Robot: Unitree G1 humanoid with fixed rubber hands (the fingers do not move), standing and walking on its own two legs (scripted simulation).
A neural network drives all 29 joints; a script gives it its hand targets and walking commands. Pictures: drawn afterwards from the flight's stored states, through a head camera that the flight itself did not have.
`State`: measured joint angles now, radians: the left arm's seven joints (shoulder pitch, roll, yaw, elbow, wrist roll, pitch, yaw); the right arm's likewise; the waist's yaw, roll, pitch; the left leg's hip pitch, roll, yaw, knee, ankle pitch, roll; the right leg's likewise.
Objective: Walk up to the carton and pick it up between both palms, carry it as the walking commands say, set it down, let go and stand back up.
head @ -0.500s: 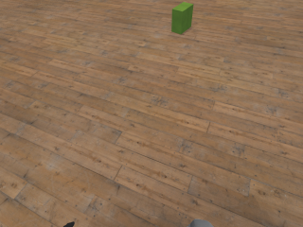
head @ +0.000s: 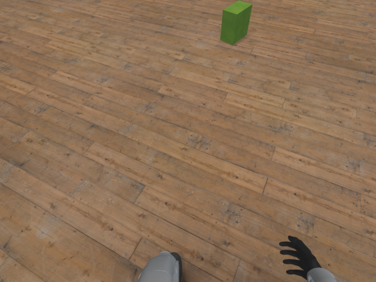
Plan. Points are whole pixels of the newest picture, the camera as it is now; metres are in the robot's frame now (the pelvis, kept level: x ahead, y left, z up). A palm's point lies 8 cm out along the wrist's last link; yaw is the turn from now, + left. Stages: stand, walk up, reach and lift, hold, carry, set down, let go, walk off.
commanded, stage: walk up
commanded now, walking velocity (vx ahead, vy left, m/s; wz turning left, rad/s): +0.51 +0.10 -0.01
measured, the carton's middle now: (235, 22) +2.41 -0.17 -0.62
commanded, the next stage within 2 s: none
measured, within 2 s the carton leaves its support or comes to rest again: neither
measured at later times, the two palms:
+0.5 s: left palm (115, 190) +0.33 +0.28 -0.12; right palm (297, 280) +0.16 -0.19 -0.10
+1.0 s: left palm (146, 150) +0.47 +0.22 -0.11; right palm (302, 124) +0.62 -0.29 -0.10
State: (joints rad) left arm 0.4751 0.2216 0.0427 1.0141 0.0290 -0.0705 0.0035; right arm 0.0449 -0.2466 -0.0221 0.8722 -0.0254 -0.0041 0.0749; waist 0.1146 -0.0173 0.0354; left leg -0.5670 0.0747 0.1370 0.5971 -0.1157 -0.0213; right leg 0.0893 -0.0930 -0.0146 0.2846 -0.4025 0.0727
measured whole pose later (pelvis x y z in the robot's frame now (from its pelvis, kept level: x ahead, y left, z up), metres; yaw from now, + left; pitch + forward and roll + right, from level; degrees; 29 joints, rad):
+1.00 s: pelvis +0.50 -0.04 +0.02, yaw -1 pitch -1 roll +0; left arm 0.40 0.22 0.04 1.04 0.02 -0.07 -0.01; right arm 0.15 -0.25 -0.06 0.91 -0.03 -0.01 0.04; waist 0.04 0.03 0.02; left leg -0.63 0.15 0.04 0.99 -0.13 -0.03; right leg -0.04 -0.02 -0.15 0.31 -0.25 -0.02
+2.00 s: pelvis +1.00 -0.11 +0.02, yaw -1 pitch -1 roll +2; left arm 0.33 0.21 0.04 1.01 0.03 -0.09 -0.01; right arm 0.22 -0.25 -0.07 0.97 -0.03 -0.03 0.02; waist 0.03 0.02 0.00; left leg -0.54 0.12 0.06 1.14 -0.26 -0.02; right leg -0.19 -0.04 -0.12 0.39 -0.18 -0.03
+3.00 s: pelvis +1.48 -0.16 +0.02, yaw -2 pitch +1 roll +4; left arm 0.24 0.20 0.04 0.98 0.02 -0.08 -0.02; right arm 0.30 -0.24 -0.07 1.02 -0.03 -0.05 0.02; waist 0.01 0.01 0.02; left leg -0.43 0.08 0.08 1.17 -0.28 -0.02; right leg -0.31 -0.08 -0.13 0.46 -0.17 -0.06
